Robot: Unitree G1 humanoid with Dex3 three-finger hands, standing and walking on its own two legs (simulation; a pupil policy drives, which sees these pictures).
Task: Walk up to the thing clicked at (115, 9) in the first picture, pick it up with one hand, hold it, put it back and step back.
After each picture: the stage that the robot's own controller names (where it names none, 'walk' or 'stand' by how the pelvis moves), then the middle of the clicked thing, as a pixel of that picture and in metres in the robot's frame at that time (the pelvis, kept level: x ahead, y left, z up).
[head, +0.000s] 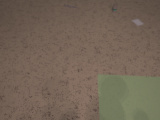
stand; (114, 8) +2.10 -0.53 -0.72
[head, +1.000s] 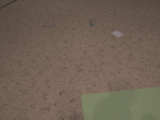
walk; (92, 23) +2.01 -0.07 -0.69
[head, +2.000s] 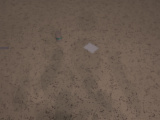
walk; (58, 36) +1.38 +0.27 -0.71
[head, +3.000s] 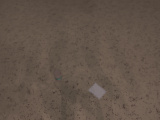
walk; (57, 76) +0.89 +0.27 -0.72
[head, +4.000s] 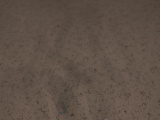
walk; (61, 108) +0.55 +0.23 -0.71
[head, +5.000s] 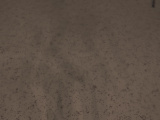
stand; out of the picture +0.43 +0.17 -0.71
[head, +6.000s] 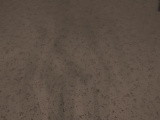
stand; out of the picture +0.41 +0.15 -0.72
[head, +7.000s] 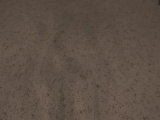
stand; out of the picture +0.42 +0.15 -0.72
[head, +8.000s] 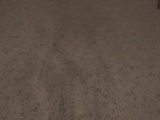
stand; out of the picture +0.40 +0.15 -0.72
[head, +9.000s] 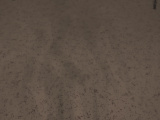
stand; out of the picture +0.40 +0.17 -0.73
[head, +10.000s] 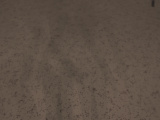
stand; out of the picture +0.39 +0.18 -0.73
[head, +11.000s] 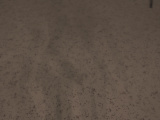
stand; out of the picture +0.40 +0.18 -0.73
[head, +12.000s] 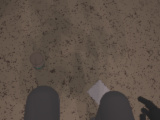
go down; (37, 61) +0.46 +0.21 -0.40
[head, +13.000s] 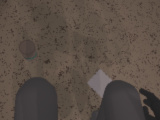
go down; (29, 51) +0.47 +0.23 -0.31
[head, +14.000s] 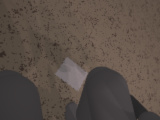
close in; out of the picture +0.45 +0.27 -0.22
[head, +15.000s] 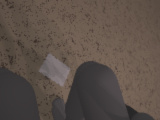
close; out of the picture +0.45 +0.28 -0.22
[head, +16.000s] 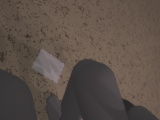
close; out of the picture +0.44 +0.29 -0.22
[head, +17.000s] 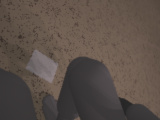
lift; out of the picture +0.45 +0.28 -0.21
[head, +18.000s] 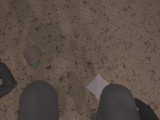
lift; (32, 57) +0.48 +0.23 -0.33
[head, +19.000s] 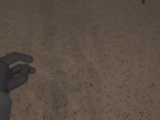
go down; out of the picture +0.42 +0.16 -0.66
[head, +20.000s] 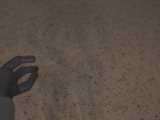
stand; out of the picture +0.42 +0.18 -0.68
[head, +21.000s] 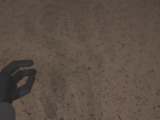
stand; (50, 112) +0.44 +0.18 -0.66
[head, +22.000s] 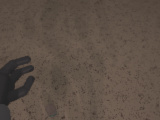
stand; (51, 111) +0.43 +0.18 -0.64
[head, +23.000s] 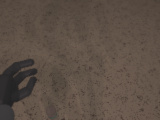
stand; (51, 113) +0.43 +0.18 -0.65
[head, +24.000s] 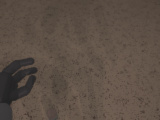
stand; (52, 115) +0.42 +0.17 -0.65
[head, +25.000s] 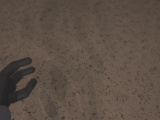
stand; (51, 111) +0.43 +0.17 -0.63
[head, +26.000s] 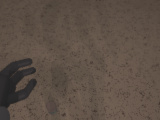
stand; (52, 108) +0.43 +0.17 -0.62
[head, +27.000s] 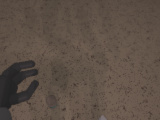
stand; (52, 102) +0.44 +0.17 -0.60
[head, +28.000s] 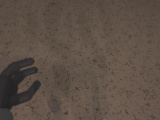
stand; (54, 106) +0.44 +0.17 -0.60
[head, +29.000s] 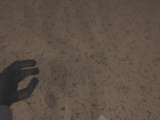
stand; (51, 101) +0.44 +0.17 -0.60
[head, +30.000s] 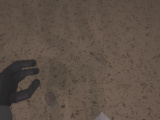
close; (51, 99) +0.45 +0.17 -0.58
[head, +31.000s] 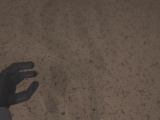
stand; (51, 106) +0.44 +0.17 -0.62
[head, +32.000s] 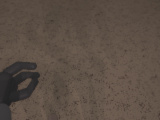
stand; out of the picture +0.41 +0.17 -0.66
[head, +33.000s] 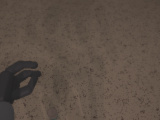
stand; (53, 114) +0.43 +0.17 -0.65
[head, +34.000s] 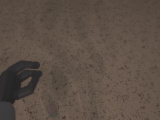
stand; (52, 111) +0.43 +0.17 -0.64
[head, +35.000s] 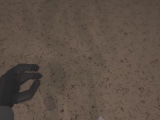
close; (50, 104) +0.44 +0.18 -0.60
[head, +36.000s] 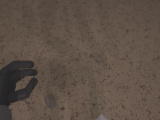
close; (50, 101) +0.44 +0.17 -0.59
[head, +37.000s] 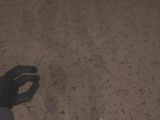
close; (50, 105) +0.44 +0.17 -0.60
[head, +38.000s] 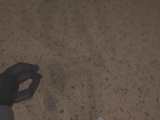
close; (50, 104) +0.44 +0.17 -0.61
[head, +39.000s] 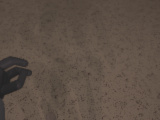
close; (51, 119) +0.42 +0.18 -0.66
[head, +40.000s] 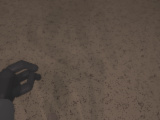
hold; out of the picture +0.42 +0.18 -0.67
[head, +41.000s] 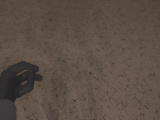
close; (52, 118) +0.43 +0.17 -0.66
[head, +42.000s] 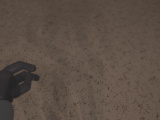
stand; out of the picture +0.41 +0.18 -0.67
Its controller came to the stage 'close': yes
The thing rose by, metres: 0.00
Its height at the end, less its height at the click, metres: +0.00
